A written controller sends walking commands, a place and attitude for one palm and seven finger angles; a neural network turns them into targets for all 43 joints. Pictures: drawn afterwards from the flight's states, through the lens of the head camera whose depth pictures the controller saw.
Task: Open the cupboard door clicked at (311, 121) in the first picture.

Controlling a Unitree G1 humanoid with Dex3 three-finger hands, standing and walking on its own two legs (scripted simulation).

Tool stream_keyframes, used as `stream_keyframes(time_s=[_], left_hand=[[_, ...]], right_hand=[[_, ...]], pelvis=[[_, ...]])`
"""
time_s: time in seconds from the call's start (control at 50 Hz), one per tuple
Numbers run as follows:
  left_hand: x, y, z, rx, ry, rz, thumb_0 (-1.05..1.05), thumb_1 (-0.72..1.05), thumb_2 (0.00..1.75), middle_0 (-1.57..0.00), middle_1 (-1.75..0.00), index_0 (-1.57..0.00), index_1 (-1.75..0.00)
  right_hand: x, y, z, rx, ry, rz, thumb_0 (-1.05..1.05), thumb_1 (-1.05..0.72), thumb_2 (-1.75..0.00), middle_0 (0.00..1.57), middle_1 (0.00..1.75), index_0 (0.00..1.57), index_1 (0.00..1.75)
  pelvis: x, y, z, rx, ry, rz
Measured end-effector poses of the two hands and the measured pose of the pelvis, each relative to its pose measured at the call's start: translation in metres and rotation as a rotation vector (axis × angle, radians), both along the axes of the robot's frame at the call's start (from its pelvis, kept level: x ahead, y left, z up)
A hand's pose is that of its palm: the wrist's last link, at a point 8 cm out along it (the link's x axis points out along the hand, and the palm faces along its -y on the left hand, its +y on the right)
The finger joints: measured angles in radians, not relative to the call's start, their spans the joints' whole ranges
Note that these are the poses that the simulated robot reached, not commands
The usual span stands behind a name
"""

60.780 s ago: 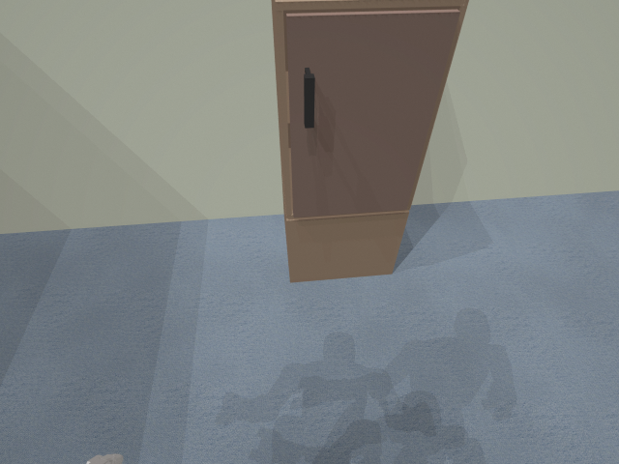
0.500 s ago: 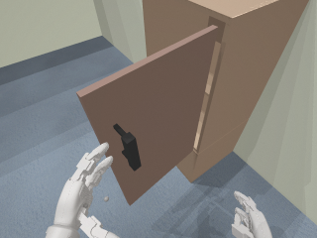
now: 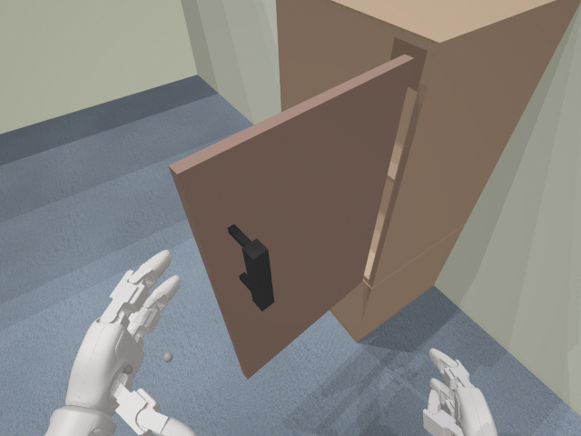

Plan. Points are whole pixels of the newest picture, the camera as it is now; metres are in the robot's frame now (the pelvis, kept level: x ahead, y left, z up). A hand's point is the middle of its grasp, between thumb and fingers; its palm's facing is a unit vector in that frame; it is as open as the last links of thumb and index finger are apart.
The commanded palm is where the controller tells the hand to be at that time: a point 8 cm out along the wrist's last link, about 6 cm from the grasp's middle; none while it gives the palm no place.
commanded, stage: draw the hand back to the body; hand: left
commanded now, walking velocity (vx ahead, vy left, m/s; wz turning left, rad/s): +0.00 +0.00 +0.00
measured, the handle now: (250, 267) +0.32 +0.08 +0.09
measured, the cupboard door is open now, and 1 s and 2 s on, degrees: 96 96 96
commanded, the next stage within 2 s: step back with the hand held close in 1.34 s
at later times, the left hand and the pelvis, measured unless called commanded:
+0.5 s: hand (86, 334) +0.19 +0.22 +0.14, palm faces +0.25 -0.91 -0.31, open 14.5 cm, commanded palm +0.15 +0.27 +0.17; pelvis +0.01 +0.02 +0.03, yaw +0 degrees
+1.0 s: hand (9, 280) +0.22 +0.28 +0.20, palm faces +0.44 -0.81 -0.39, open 8.7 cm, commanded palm +0.17 +0.31 +0.21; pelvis +0.02 +0.02 +0.05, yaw -1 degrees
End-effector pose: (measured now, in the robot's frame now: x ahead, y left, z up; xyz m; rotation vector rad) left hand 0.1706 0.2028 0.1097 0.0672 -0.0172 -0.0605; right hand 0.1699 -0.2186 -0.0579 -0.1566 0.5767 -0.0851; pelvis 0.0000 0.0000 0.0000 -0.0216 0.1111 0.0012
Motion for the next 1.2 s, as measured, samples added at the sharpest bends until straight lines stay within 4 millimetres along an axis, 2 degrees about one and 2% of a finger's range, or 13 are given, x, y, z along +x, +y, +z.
stream_keyframes(time_s=[0.14, 0.28, 0.34, 0.5, 0.76, 1.0, 1.2], left_hand=[[-0.004, 0.011, 0.013, 0.008, 0.011, -0.005, -0.02, -0.5, 0.3, -0.15, -0.3, -0.15, -0.3], [-0.008, 0.03, 0.025, 0.02, 0.005, 0.026, -0.02, -0.47, 0.32, -0.15, -0.3, -0.16, -0.3], [-0.008, 0.041, 0.035, 0.137, 0.006, 0.128, -0.02, -0.42, 0.34, -0.16, -0.3, -0.16, -0.3], [-0.011, 0.063, 0.05, 0.252, 0.021, 0.328, -0.01, -0.19, 0.44, -0.17, -0.3, -0.17, -0.3], [0.001, 0.092, 0.083, 0.334, -0.057, 0.422, -0.01, 0.25, 0.63, -0.18, -0.3, -0.19, -0.3], [0.003, 0.11, 0.111, 0.38, -0.147, 0.497, 0.0, 0.66, 0.8, -0.2, -0.3, -0.2, -0.3], [-0.002, 0.101, 0.105, 0.357, -0.128, 0.492, 0.01, 0.85, 0.89, -0.21, -0.3, -0.21, -0.3]], right_hand=[[0.002, 0.007, 0.009, 0.002, -0.025, 0.009, 0.01, -0.9, -0.9, 0.2, 0.3, 0.21, 0.3], [0.008, 0.01, 0.019, -0.018, -0.048, 0.024, 0.01, -0.9, -0.9, 0.2, 0.3, 0.21, 0.3], [0.01, 0.011, 0.024, -0.042, -0.042, 0.021, 0.01, -0.9, -0.9, 0.2, 0.3, 0.21, 0.3], [0.012, 0.017, 0.032, -0.06, 0.01, 0.019, 0.01, -0.9, -0.9, 0.2, 0.3, 0.21, 0.3], [0.024, 0.025, 0.032, -0.047, 0.062, 0.041, 0.01, -0.9, -0.9, 0.2, 0.3, 0.21, 0.3], [0.028, 0.018, 0.034, -0.042, 0.077, 0.033, 0.01, -0.9, -0.9, 0.2, 0.3, 0.21, 0.3], [0.018, 0.007, 0.031, -0.042, 0.095, 0.015, 0.01, -0.9, -0.9, 0.2, 0.3, 0.21, 0.3]], pelvis=[[0.002, 0.006, 0.007, -0.003, -0.026, 0.0], [0.003, 0.009, 0.013, -0.008, -0.052, 0.007], [0.004, 0.01, 0.018, -0.009, -0.073, -0.001], [0.01, 0.015, 0.035, -0.005, -0.122, -0.008], [0.022, 0.022, 0.046, 0.002, -0.165, -0.018], [0.022, 0.018, 0.049, 0.004, -0.182, -0.023], [0.017, 0.012, 0.05, 0.007, -0.19, -0.026]])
